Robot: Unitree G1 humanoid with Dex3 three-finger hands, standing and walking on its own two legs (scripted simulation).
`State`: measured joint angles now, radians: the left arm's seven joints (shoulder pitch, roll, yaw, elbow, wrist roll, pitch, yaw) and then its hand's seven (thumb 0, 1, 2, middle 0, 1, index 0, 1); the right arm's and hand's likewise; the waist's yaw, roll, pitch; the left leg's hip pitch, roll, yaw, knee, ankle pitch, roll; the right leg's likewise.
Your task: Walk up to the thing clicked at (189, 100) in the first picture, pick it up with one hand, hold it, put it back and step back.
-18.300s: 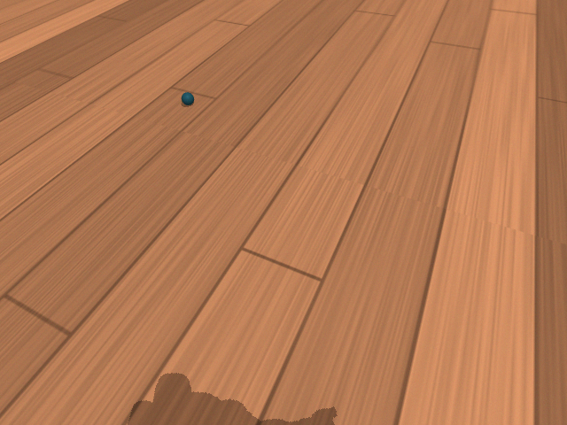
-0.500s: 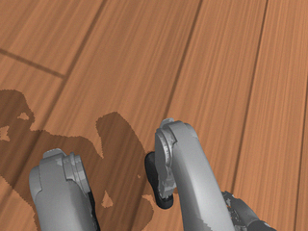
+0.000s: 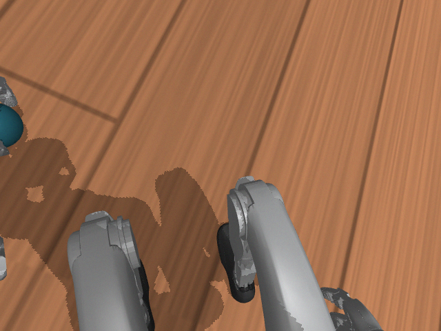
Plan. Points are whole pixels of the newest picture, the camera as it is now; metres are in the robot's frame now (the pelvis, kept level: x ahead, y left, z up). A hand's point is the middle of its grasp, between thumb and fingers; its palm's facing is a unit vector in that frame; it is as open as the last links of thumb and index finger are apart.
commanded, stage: lift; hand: left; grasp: from above
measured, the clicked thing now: out of the picture +0.50 +0.33 -0.17
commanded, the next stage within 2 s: hold in 1.44 s
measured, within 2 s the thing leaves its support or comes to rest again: neither
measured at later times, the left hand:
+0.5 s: hand out of the picture +0.41 +0.31 +0.03, palm faces -0.42 -0.12 -0.90, open 10.3 cm
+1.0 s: hand out of the picture +0.34 +0.28 +0.21, palm faces -0.44 -0.13 -0.89, open 10.4 cm
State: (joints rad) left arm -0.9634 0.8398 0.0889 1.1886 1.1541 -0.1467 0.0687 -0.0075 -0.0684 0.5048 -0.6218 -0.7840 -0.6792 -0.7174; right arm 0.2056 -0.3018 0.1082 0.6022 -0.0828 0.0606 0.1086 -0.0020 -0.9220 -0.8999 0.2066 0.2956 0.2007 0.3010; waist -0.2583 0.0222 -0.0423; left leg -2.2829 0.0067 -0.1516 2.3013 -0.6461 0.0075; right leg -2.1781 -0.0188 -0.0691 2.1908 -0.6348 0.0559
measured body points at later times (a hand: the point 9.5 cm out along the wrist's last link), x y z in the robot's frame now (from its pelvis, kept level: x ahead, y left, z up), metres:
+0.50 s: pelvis +0.00 +0.00 +0.12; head +0.18 +0.05 +0.53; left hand +0.43 +0.32 +0.09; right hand +0.14 -0.26 +0.00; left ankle +0.08 +0.12 -0.33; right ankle +0.11 -0.14 -0.33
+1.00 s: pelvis +0.03 +0.00 +0.29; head +0.10 +0.02 +0.73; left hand +0.36 +0.28 +0.26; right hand +0.15 -0.26 +0.17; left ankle +0.08 +0.12 -0.33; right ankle +0.11 -0.14 -0.33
